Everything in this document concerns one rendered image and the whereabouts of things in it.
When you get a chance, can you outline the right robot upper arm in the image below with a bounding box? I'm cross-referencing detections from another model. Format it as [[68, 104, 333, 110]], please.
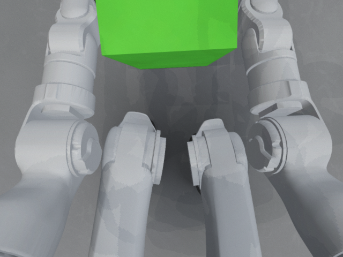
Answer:
[[245, 115, 343, 257]]

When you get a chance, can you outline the robot left shin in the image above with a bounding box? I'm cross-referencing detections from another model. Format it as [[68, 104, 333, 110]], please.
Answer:
[[101, 111, 156, 171]]

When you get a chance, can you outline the robot left forearm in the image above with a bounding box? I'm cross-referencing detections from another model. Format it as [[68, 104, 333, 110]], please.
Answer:
[[14, 0, 100, 165]]

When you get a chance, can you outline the carton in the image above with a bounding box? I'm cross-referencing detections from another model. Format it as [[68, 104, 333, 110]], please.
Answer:
[[95, 0, 238, 69]]

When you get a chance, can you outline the robot right forearm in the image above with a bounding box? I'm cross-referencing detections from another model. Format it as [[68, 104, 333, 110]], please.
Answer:
[[237, 0, 331, 136]]

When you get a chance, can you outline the left robot upper arm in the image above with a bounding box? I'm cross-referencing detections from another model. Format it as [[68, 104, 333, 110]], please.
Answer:
[[0, 119, 102, 257]]

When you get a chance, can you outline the right robot thigh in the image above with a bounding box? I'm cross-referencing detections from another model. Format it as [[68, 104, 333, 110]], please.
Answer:
[[187, 127, 262, 257]]

